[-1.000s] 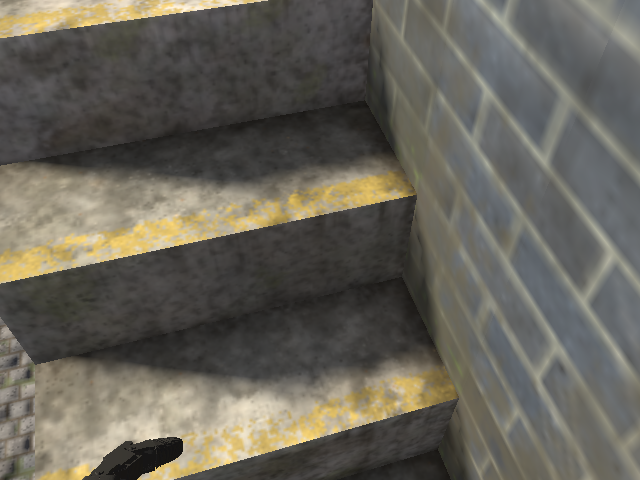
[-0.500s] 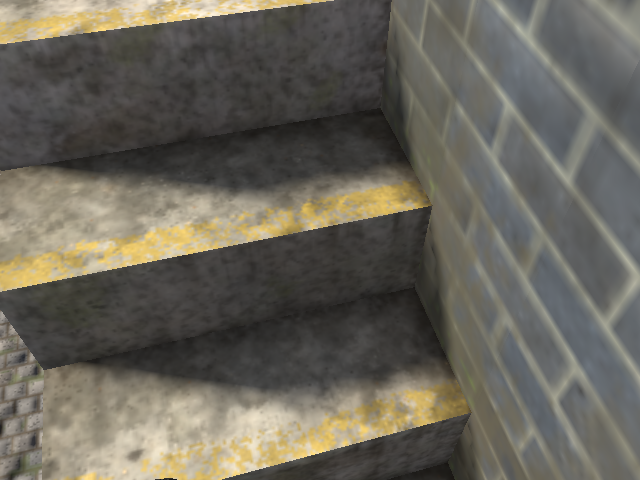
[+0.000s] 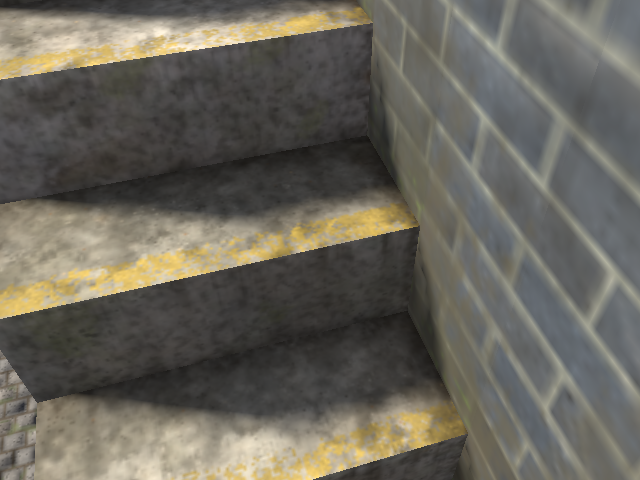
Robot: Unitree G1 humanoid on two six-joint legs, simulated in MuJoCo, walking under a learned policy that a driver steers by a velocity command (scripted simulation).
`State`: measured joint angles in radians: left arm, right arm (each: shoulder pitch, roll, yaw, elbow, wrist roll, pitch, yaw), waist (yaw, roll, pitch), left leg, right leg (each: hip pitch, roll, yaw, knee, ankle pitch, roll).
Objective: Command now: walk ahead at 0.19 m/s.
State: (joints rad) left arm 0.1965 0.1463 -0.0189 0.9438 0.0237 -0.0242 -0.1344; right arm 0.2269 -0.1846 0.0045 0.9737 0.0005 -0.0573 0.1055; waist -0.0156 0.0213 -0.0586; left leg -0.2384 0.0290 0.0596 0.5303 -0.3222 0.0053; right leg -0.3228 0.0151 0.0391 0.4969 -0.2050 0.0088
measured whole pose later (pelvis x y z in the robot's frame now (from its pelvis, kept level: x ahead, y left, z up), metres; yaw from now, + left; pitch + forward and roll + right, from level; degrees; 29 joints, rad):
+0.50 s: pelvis -0.02 -0.01 -0.01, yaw +3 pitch +4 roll -1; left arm 0.14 0.20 0.03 0.95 0.05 -0.07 -0.04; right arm 0.31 -0.19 0.04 1.01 -0.02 -0.01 0.01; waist -0.01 0.05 -0.05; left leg -0.39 0.04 -0.01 0.68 -0.36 0.02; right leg -0.43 0.02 -0.03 0.60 -0.24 -0.05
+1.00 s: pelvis -0.04 +0.05 +0.01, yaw +27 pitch +3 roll -5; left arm 0.17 0.31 0.06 0.61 0.02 -0.10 -0.06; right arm 0.29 -0.31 -0.02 0.68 -0.03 -0.06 -0.02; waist -0.08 0.02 0.00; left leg -0.36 0.00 -0.21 0.56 -0.25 0.04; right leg -0.80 0.12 0.06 1.81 -0.39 0.10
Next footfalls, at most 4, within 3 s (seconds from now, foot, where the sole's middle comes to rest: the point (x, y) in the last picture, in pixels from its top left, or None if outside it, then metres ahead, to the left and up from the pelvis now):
0.76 left None -0.03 0.18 -0.77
1.22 right None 0.07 -0.09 -0.77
1.52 left None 0.02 0.17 -0.57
1.70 left None -0.02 0.21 -0.77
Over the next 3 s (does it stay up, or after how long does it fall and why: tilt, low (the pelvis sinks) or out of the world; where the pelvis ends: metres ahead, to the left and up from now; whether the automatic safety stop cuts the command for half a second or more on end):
falls after 2.50 s (tilt)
